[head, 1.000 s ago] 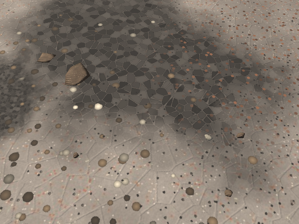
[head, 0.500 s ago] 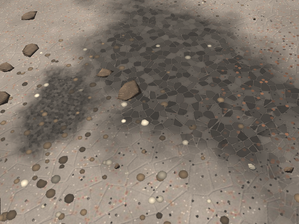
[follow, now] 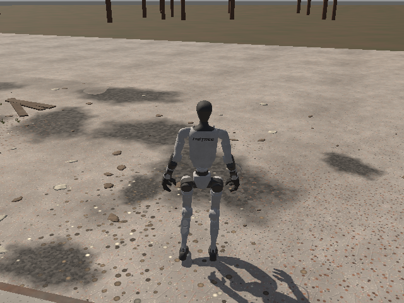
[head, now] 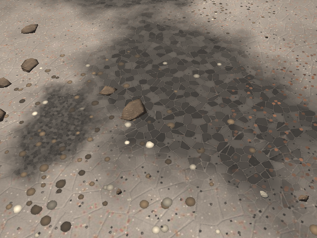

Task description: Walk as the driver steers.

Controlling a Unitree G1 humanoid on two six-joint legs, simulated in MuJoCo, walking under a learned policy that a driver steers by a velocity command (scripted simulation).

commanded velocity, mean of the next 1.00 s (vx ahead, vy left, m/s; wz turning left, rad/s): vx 0.46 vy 0.00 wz -0.27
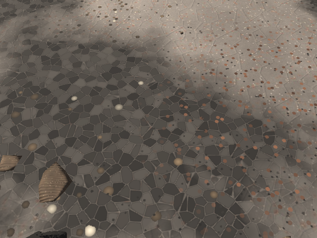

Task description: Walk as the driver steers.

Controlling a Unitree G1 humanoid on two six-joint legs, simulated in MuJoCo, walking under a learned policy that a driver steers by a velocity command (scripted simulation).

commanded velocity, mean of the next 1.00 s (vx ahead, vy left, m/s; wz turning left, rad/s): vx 0.50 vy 0.00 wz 0.00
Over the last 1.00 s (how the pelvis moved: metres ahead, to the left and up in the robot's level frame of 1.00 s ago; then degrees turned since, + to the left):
0.49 0.00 -0.02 -19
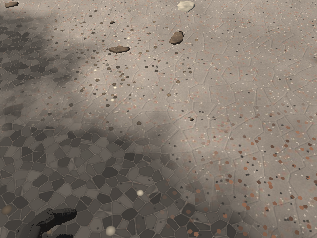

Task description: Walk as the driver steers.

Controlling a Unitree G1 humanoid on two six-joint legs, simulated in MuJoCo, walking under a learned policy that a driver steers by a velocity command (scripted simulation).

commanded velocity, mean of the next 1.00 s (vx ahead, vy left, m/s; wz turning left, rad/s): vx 0.50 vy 0.00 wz -0.01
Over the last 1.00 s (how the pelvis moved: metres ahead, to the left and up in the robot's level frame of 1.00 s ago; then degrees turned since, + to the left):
0.57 -0.02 0.01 5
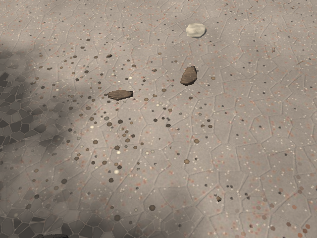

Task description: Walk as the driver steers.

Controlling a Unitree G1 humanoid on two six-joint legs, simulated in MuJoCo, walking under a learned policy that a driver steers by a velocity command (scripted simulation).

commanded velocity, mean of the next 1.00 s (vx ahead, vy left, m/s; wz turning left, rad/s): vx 0.45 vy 0.00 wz -0.18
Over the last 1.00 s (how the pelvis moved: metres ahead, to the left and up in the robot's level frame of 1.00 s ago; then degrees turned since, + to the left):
0.53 0.06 -0.01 -4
